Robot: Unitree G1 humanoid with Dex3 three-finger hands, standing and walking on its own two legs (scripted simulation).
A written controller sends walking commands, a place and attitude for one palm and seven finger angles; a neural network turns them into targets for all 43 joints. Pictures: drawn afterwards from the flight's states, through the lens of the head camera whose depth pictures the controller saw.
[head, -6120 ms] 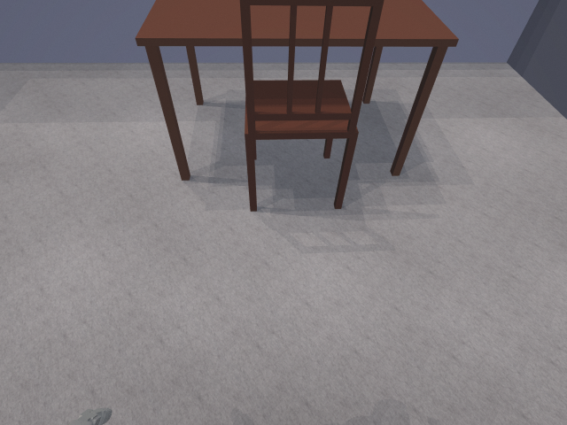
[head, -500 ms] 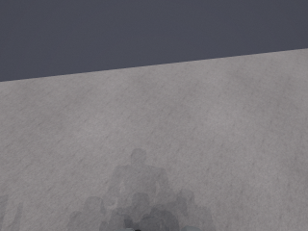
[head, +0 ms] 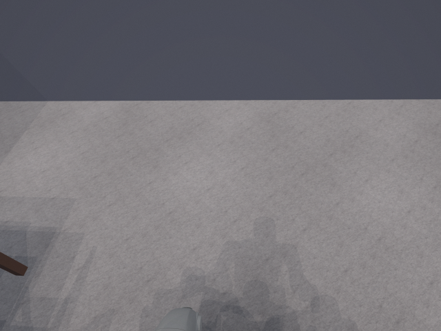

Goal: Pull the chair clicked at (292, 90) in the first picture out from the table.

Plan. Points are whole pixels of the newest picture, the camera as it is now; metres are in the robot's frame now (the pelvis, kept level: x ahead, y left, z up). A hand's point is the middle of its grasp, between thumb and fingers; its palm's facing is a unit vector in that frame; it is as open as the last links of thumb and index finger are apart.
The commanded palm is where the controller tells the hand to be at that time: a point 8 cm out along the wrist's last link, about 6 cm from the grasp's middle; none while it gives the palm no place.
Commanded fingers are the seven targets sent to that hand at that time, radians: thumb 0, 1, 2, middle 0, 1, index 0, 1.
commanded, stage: turn to face it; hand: left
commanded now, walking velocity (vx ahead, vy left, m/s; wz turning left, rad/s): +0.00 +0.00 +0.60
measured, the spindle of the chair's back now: out of the picture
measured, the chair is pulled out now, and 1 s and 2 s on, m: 0.00 0.00 0.00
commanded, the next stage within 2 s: none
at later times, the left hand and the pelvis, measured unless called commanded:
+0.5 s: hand out of the picture +0.01 +0.29 -0.17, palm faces +0.36 -0.89 -0.27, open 7.4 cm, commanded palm none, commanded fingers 0.00 0.90 0.90 -0.20 -0.30 -0.20 -0.30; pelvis +0.00 +0.05 -0.01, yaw +18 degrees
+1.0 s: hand out of the picture -0.03 +0.22 -0.16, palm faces +0.58 -0.77 -0.26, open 7.4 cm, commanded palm none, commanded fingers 0.00 0.90 0.90 -0.20 -0.30 -0.20 -0.30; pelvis +0.02 +0.02 +0.00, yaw +38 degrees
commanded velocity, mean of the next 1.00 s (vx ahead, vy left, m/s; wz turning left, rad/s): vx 0.00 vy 0.00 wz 0.60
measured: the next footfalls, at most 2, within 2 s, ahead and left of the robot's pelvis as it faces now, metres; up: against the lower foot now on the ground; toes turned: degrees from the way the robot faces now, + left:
left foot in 0.26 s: +0.02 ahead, +0.16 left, +0.00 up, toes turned +17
right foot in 0.70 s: +0.11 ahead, -0.07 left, +0.00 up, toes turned +23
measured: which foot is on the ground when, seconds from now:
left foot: up 0.00-0.24, down 0.26-0.70, up 0.72-1.00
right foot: down 0.00-0.26, up 0.28-0.68, down 0.70-1.00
